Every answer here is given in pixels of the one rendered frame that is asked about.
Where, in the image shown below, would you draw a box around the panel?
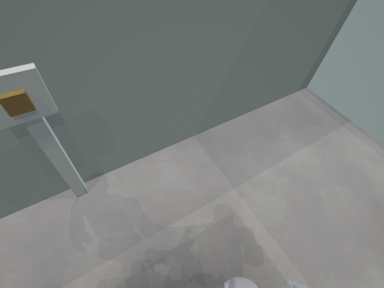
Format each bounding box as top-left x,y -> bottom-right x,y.
0,63 -> 88,197

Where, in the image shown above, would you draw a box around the button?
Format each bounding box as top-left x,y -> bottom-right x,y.
0,88 -> 36,117

